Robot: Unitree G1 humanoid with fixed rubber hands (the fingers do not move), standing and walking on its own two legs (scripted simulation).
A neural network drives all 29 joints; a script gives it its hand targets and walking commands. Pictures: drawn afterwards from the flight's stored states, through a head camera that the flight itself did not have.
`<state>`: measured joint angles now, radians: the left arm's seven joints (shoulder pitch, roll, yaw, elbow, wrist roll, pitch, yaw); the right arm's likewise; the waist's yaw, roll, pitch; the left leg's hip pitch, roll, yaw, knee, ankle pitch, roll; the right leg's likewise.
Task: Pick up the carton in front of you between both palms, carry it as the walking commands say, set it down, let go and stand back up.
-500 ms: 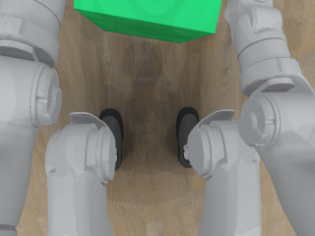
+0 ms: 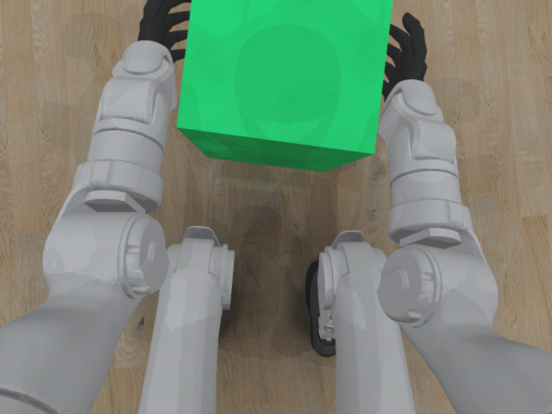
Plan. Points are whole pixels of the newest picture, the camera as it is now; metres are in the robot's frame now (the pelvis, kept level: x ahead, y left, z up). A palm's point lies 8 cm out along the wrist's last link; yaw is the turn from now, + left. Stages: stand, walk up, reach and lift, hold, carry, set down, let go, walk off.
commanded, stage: reach and lift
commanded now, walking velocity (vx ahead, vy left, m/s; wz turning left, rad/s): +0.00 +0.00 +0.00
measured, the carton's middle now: (278, 86) +0.53 +0.01 -0.15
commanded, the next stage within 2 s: none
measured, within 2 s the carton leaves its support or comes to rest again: neither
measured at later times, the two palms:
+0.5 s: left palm (109, 13) +0.49 +0.16 +0.07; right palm (489, 59) +0.48 -0.14 +0.07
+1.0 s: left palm out of the picture +0.44 +0.15 +0.23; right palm out of the picture +0.44 -0.15 +0.23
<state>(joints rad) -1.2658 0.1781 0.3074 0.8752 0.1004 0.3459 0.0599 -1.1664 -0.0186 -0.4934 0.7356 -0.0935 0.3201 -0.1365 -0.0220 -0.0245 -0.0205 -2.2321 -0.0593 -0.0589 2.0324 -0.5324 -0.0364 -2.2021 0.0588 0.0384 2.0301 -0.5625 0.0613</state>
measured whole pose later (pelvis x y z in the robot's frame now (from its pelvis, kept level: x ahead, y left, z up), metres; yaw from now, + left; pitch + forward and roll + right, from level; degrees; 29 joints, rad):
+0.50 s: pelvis +0.01 +0.00 +0.11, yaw +0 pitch +42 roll -1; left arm -0.99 0.02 0.41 0.65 0.22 0.43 0.01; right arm -0.93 0.07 -0.50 0.56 -0.20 0.42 -0.07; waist -0.02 -0.01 -0.19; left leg -1.90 -0.05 -0.06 1.65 -0.48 -0.03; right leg -1.88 0.05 0.05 1.65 -0.50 0.05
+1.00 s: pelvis +0.05 +0.00 +0.25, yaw +1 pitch +27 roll +0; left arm -0.60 -0.10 0.38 0.57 0.23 0.39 0.02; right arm -0.58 0.13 -0.42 0.55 -0.22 0.38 -0.03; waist -0.02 -0.01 -0.21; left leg -1.21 -0.03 -0.05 1.16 -0.42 -0.01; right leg -1.20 0.03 0.06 1.16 -0.43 0.03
